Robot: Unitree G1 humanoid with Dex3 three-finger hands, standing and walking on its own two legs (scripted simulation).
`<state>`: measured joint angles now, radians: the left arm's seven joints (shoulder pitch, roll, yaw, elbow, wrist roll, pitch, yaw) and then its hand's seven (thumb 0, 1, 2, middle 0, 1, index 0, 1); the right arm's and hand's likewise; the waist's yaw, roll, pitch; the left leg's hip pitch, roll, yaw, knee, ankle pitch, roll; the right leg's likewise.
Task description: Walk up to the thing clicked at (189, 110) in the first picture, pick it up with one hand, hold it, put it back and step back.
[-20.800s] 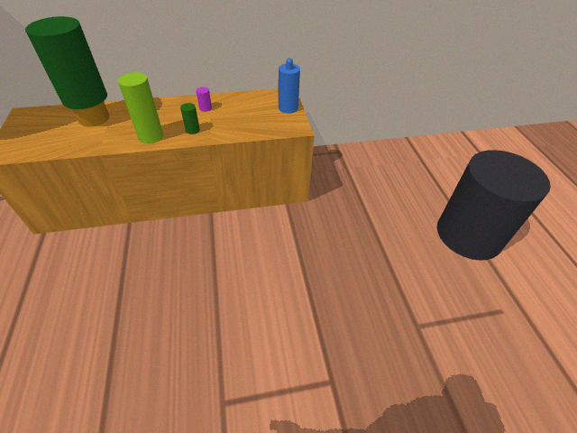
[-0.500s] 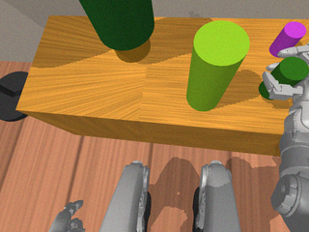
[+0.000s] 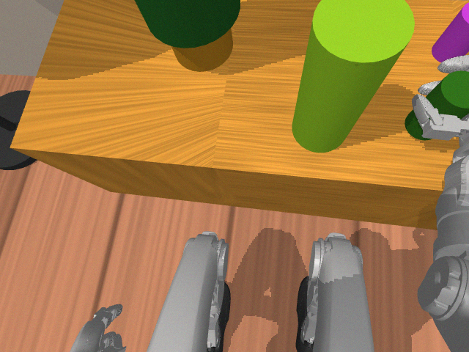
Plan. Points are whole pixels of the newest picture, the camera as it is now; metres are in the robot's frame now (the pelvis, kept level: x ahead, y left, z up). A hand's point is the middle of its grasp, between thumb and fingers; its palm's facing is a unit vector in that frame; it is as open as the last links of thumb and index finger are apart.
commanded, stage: lower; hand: right
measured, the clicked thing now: (440, 109) +0.49 -0.28 -0.02
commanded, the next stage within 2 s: loosen in 0.32 s
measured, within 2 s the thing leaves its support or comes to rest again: rests again in 0.10 s
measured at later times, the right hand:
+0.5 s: hand (439, 105) +0.49 -0.28 -0.01, palm faces +0.30 +0.95 -0.01, open 7.8 cm
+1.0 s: hand (438, 105) +0.49 -0.28 -0.01, palm faces +0.31 +0.95 -0.01, open 13.6 cm
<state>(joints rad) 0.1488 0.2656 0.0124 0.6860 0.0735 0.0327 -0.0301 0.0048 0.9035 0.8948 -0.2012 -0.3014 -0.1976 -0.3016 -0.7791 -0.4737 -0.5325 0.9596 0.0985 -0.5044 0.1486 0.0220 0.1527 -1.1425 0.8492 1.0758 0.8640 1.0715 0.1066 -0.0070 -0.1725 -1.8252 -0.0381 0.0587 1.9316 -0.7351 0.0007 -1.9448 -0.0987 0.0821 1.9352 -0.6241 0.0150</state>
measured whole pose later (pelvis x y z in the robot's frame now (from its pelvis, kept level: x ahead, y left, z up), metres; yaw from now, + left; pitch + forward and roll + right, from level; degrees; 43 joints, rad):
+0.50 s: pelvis -0.01 +0.00 -0.02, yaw +1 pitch +36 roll +5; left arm 0.15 0.27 0.01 0.69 0.07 0.03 -0.02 0.00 0.91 0.88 -0.20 -0.30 -0.20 -0.30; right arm -0.81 -0.51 -0.55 0.98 0.10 -0.48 0.16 0.02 0.15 -1.13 0.85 1.07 0.87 1.07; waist 0.10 -0.01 -0.17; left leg -1.90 -0.05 0.06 2.01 -0.74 0.00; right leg -2.02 -0.10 0.09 2.01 -0.62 0.02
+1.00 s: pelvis -0.01 +0.00 -0.03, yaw +1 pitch +36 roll +5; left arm 0.15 0.28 0.01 0.69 0.07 0.03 -0.02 0.00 0.91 0.89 -0.20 -0.31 -0.20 -0.30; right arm -0.80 -0.51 -0.55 0.95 0.11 -0.45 0.15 -0.01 0.42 -0.31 0.58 0.46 0.59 0.46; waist 0.11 -0.01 -0.16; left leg -1.90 -0.05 0.07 2.01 -0.74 0.01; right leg -2.02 -0.10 0.10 2.01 -0.62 0.02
